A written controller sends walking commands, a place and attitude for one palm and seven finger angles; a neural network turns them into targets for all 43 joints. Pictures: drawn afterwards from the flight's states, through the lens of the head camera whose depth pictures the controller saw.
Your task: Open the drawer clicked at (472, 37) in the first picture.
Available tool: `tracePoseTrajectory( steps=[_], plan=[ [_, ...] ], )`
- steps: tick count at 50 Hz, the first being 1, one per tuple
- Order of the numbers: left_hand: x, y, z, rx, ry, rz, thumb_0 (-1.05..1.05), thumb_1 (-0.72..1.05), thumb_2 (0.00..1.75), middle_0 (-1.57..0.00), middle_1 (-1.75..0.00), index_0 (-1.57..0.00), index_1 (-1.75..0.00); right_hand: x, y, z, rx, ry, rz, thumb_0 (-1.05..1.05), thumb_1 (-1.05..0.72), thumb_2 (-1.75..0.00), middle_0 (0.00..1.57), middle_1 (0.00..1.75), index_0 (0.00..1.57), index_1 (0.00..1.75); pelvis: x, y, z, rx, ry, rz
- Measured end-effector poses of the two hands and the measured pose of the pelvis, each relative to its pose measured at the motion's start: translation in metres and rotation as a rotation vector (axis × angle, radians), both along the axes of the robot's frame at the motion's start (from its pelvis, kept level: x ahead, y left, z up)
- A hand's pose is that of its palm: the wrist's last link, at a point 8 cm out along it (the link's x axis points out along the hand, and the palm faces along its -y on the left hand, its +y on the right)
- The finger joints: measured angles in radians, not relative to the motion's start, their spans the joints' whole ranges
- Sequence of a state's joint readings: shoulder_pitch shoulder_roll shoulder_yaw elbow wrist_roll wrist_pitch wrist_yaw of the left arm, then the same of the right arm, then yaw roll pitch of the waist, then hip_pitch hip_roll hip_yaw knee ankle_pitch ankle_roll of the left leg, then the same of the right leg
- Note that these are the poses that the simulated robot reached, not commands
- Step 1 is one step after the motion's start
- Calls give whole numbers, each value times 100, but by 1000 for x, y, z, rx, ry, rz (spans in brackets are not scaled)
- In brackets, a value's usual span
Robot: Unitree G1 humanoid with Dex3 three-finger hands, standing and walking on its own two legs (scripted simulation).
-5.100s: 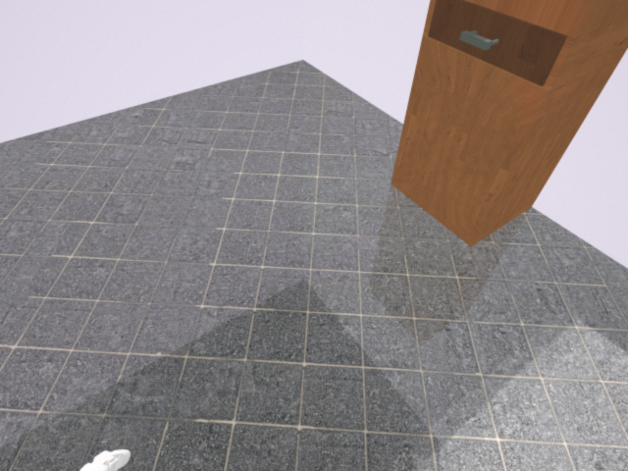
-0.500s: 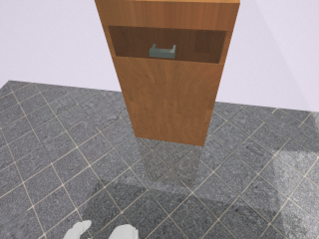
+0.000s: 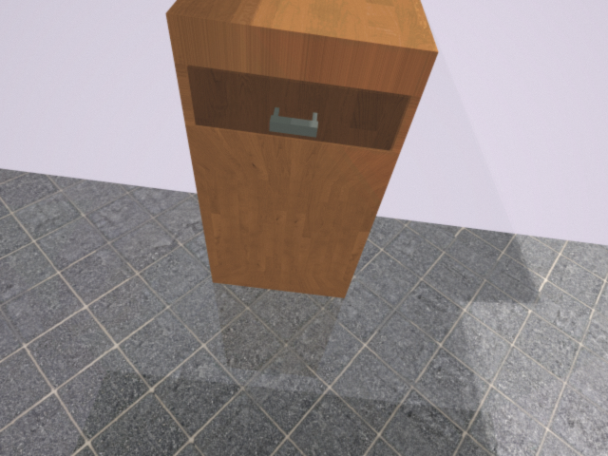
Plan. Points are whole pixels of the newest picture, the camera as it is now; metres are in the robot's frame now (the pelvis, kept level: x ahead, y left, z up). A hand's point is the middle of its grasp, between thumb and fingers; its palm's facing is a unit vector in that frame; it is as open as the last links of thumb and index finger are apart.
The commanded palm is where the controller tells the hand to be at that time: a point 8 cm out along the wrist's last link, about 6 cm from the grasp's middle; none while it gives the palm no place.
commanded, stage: take the last steps up to it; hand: left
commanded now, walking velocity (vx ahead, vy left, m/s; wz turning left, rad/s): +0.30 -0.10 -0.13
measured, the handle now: (294, 120) +0.75 +0.07 +0.01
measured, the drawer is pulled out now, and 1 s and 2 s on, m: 0.00 0.00 0.00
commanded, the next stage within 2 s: come to a stop and stand still in 0.70 s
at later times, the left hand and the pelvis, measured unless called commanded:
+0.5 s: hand (261, 418) +0.20 +0.07 -0.16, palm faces +0.03 -0.98 -0.21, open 7.2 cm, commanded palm none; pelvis +0.10 -0.11 -0.01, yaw -1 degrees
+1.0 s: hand out of the picture +0.15 +0.03 -0.19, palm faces +0.08 -0.99 -0.13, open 7.4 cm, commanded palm none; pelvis +0.24 -0.10 -0.02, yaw -2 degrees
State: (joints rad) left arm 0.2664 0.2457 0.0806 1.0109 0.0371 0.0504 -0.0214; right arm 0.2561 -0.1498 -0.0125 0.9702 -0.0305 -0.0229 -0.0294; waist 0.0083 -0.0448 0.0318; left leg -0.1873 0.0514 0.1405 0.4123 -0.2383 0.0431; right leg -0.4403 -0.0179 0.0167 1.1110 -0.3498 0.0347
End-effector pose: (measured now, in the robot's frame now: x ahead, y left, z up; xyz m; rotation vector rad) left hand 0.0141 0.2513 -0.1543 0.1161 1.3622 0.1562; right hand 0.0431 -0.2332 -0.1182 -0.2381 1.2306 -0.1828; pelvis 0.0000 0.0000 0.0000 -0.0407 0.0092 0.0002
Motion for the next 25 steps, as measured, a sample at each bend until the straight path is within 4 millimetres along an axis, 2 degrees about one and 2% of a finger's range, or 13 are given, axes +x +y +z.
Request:
tracePoseTrajectory(
  steps=[4, 8, 12, 16, 18, 20, 23, 25],
  plan=[
    [20, -5, 4, -2, -3, -42, 1, 91, 90, -20, -30, -20, -30, -35, -4, -1, 8, 67, -80, 0, -91, -89, 21, 30, 21, 30, 10, -3, 3, 2, -1, -23],
    [54, -21, 6, -4, -26, -94, 1, 91, 90, -20, -30, -20, -30, -74, -10, -5, 25, 159, -161, 0, -91, -89, 21, 30, 21, 30, 21, -14, 3, 14, -7, -42],
    [100, -49, 10, -7, -79, -149, 1, 91, 90, -20, -30, -19, -30, -108, -17, -10, 59, 268, -230, 0, -91, -89, 21, 30, 21, 30, 34, -31, 0, 30, -11, -52],
    [150, -87, 15, -1, -154, -196, 1, 91, 90, -20, -30, -19, -30, -127, -30, -20, 108, 367, -276, 1, -91, -89, 21, 30, 21, 30, 52, -56, -6, 49, -9, -56],
    [172, -106, 13, 9, -202, -205, 1, 91, 90, -20, -30, -20, -30, -128, -40, -30, 137, 405, -284, 1, -91, -89, 21, 30, 21, 30, 64, -72, -15, 61, -12, -56],
    [183, -122, 14, 16, -240, -194, 1, 91, 90, -20, -30, -20, -30, -118, -51, -38, 158, 429, -270, 1, -91, -89, 21, 30, 20, 30, 73, -84, -18, 50, -23, -42],
    [179, -138, 19, 17, -240, -140, 1, 91, 90, -20, -30, -20, -30, -76, -71, -41, 166, 389, -230, 1, -91, -89, 20, 30, 20, 29, 89, -99, -12, 56, -31, -25],
    [177, -136, 25, 50, -253, -64, -2, 94, 89, -20, -30, -20, -30, -36, -86, -40, 158, 321, -194, 1, -91, -89, 20, 30, 20, 29, 100, -107, -7, 59, -31, -17]
  ],
)
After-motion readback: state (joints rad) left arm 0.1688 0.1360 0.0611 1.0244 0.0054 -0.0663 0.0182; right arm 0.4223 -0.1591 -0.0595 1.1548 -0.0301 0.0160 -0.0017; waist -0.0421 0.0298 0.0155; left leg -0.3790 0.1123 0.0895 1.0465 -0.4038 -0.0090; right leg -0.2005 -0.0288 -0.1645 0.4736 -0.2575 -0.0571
